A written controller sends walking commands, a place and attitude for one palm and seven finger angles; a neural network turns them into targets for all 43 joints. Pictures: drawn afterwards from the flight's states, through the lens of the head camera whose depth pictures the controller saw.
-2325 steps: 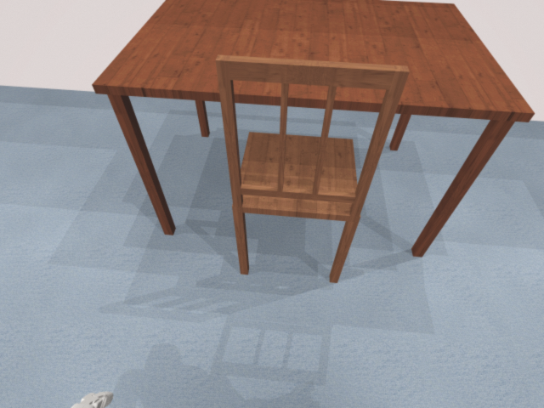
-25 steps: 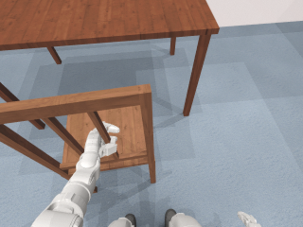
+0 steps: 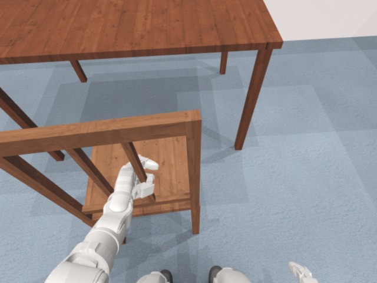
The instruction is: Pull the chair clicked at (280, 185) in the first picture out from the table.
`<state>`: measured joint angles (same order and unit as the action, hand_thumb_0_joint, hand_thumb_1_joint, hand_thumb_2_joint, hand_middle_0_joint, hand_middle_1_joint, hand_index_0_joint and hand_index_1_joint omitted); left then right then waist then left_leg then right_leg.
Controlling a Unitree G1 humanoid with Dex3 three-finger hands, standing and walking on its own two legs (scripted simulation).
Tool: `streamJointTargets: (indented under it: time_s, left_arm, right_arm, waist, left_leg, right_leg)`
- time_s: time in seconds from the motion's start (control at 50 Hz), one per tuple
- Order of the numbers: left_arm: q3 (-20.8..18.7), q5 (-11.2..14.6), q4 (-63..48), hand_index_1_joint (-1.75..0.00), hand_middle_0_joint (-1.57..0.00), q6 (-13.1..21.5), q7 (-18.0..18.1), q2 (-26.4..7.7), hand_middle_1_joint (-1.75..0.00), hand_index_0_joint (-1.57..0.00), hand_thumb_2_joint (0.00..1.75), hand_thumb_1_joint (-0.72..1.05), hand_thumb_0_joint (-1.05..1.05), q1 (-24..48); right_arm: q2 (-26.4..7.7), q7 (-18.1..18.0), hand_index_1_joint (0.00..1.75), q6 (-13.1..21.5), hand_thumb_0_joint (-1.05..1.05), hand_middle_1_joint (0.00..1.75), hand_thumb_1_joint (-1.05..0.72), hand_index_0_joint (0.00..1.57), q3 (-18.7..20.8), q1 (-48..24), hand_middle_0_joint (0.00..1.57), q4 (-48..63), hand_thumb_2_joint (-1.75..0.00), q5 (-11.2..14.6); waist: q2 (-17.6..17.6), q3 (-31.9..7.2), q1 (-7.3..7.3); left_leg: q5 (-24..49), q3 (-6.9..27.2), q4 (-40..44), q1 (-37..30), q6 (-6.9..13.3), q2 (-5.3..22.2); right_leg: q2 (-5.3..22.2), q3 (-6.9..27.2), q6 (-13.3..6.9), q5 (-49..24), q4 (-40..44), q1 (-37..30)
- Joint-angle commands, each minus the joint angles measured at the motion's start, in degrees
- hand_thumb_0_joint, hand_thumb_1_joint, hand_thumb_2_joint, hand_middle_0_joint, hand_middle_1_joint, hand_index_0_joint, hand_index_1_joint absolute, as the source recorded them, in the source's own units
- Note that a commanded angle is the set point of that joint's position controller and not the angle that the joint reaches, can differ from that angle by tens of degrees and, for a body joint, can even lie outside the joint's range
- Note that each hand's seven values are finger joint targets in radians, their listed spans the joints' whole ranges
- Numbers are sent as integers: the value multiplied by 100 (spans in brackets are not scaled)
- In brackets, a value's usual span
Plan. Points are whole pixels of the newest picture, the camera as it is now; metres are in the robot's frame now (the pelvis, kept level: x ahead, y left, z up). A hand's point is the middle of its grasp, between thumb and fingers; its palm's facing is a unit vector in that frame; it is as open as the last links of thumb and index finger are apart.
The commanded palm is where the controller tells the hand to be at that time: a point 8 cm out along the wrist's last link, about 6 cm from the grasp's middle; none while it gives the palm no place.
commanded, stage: step backward, pulling the chair out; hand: left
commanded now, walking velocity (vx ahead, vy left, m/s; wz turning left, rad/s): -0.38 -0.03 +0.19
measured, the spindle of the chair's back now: (100, 181) +0.35 +0.23 -0.06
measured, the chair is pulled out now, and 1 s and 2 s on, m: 0.33 0.33 0.34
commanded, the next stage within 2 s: stop walking, hand still on the chair in 1.18 s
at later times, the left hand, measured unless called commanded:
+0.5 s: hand (150, 185) +0.34 +0.10 -0.06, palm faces -0.07 -0.98 -0.19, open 5.0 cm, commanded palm +0.34 +0.15 -0.05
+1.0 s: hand (150, 185) +0.34 +0.10 -0.06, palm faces -0.06 -0.98 -0.20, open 5.0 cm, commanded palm +0.34 +0.15 -0.05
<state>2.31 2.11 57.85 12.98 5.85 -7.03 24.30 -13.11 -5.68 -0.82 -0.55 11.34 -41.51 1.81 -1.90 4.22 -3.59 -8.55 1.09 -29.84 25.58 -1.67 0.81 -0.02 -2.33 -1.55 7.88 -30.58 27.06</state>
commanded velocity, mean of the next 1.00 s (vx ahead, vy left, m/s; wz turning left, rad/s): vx -0.38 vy -0.01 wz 0.16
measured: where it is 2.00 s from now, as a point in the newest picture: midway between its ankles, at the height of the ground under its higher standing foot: outside the picture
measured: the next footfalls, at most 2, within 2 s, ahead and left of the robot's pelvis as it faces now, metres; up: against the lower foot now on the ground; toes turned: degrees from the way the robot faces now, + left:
none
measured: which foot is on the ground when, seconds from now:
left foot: down 0.00-1.00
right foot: down 0.00-1.00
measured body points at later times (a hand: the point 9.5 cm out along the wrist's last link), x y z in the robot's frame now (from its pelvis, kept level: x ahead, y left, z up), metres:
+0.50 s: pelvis +0.00 +0.00 +0.00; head +0.07 -0.01 +0.44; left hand +0.34 +0.15 -0.05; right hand +0.11 -0.27 -0.13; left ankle +0.07 +0.14 -0.73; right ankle +0.08 -0.10 -0.73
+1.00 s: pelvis -0.01 -0.01 +0.00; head +0.07 -0.02 +0.44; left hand +0.34 +0.15 -0.05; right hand +0.10 -0.27 -0.13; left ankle +0.07 +0.14 -0.73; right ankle +0.08 -0.10 -0.73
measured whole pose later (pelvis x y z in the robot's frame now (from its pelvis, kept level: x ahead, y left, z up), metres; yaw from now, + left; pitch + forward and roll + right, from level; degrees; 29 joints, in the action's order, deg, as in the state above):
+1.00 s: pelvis -0.01 -0.01 +0.00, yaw +2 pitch +2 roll +0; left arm 3.2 2.2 56.9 10.9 6.5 -7.5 26.4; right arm -15.1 -6.3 0.2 0.5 10.3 -42.2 2.1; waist -1.5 7.4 -4.3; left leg -8.9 3.6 -31.7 24.7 -2.3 0.6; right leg 0.2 -4.8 -2.2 8.6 -31.4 24.8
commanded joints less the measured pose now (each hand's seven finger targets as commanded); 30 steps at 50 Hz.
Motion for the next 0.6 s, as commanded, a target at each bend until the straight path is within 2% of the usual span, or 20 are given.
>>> streamJointTargets:
  time_s: [0.0,0.06,0.08,0.12,0.26,0.28,0.32,0.36,0.38,0.4,0.5,0.56,0.58]
  left_arm:
    - [-168,-231,-1085,-145,-50,303,183,-1074,-145,-50,90,90,0,2041]
    - [-165,-238,-1063,-145,-50,334,187,-1069,-145,-50,90,90,0,2089]
    - [-256,-244,-1043,-145,-50,324,213,-1205,-145,-50,90,90,0,2085]
    - [-190,-232,-1055,-145,-50,323,212,-1127,-145,-50,90,90,0,2090]
    - [-121,-180,-1129,-145,-50,277,210,-1098,-145,-50,90,90,0,2151]
    - [-181,-179,-1117,-145,-50,250,224,-1181,-145,-50,90,90,0,2121]
    - [-99,-168,-1144,-145,-50,248,211,-1078,-145,-50,90,90,0,2096]
    - [-26,-159,-1196,-145,-50,248,193,-999,-145,-50,90,90,0,2140]
    - [-147,-155,-1117,-145,-50,224,210,-1113,-145,-50,90,90,0,2062]
    - [-27,-144,-1171,-145,-50,222,190,-985,-145,-50,90,90,0,2071]
    - [-35,-121,-1252,-145,-50,221,169,-965,-145,-50,90,90,0,2021]
    - [-20,-132,-1315,-145,-50,240,153,-926,-145,-50,90,90,0,2006]
    - [-95,-136,-1249,-145,-50,215,164,-1002,-145,-50,90,90,0,1943]
  right_arm:
    - [-838,-117,30,247,0,30,-90,20,320,86,20,507,-90,-6]
    - [-786,-117,30,275,0,30,-90,20,294,56,20,492,-90,-4]
    - [-834,-136,30,279,0,30,-90,20,328,77,20,453,-90,-6]
    - [-818,-132,30,284,0,30,-90,20,311,65,20,471,-90,5]
    - [-804,-147,30,275,0,30,-90,20,292,3,20,509,-90,38]
    - [-857,-164,30,274,0,30,-90,20,325,11,20,497,-90,31]
    - [-850,-153,30,270,0,30,-90,20,311,4,20,513,-90,42]
    - [-836,-158,30,266,0,30,-90,20,295,-31,20,540,-90,48]
    - [-894,-176,30,270,0,30,-90,20,333,-18,20,518,-90,19]
    - [-874,-166,30,267,0,30,-90,20,307,-28,20,542,-90,32]
    - [-872,-159,30,284,0,30,-90,20,307,-83,20,597,-90,8]
    - [-857,-141,30,296,0,30,-90,20,314,-111,20,628,-90,-10]
    - [-905,-151,30,299,0,30,-90,20,339,-64,20,608,-90,-21]
  waist:
    - [97,-2283,0]
    - [248,-2287,2]
    - [264,-2326,-4]
    - [170,-2335,12]
    - [327,-2314,38]
    - [282,-2309,38]
    - [109,-2319,58]
    - [104,-2317,62]
    - [114,-2291,69]
    - [4,-2295,79]
    - [-74,-2218,116]
    - [-240,-2216,131]
    - [-119,-2199,116]
  left_leg:
    - [138,310,256,-980,249,252]
    - [26,215,151,-989,221,152]
    - [78,194,120,-1027,208,126]
    - [207,205,102,-1035,207,136]
    - [253,171,35,-1027,201,75]
    - [347,199,53,-1070,195,86]
    - [447,268,100,-1039,208,131]
    - [456,323,156,-1027,218,163]
    - [521,427,238,-1048,247,215]
    - [522,481,311,-980,259,269]
    - [197,608,481,-793,322,378]
    - [101,617,471,-734,328,409]
    - [103,682,509,-736,338,423]
  right_leg:
    - [333,342,223,546,668,-814]
    - [448,385,218,667,798,-813]
    - [472,381,214,619,813,-867]
    - [498,369,221,495,760,-885]
    - [616,400,221,518,842,-1019]
    - [598,367,216,452,825,-1049]
    - [580,366,211,373,756,-1088]
    - [535,336,207,435,730,-1103]
    - [447,300,227,451,692,-1111]
    - [408,287,220,483,610,-1140]
    - [312,311,200,832,512,-1176]
    - [312,342,161,840,465,-1177]
    - [261,299,165,849,448,-1198]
